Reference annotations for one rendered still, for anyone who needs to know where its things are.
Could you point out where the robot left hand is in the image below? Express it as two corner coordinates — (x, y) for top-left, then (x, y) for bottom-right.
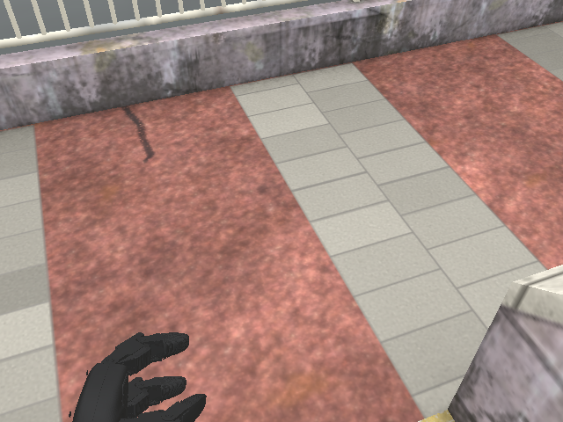
(69, 332), (207, 422)

